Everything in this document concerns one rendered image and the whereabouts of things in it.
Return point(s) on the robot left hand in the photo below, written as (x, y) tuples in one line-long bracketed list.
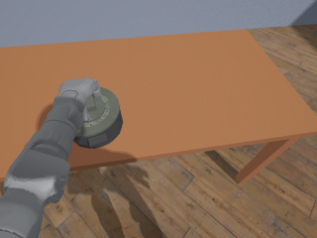
[(88, 86)]

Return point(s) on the table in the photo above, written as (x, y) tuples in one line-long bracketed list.
[(179, 94)]

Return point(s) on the lid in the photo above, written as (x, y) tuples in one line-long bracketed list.
[(106, 113)]

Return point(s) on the robot left upper arm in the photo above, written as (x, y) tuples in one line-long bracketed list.
[(39, 179)]

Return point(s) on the knob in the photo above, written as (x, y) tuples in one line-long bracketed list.
[(90, 104)]

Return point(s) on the pot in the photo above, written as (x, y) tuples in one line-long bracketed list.
[(101, 139)]

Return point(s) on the robot left forearm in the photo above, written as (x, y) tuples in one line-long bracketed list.
[(57, 132)]

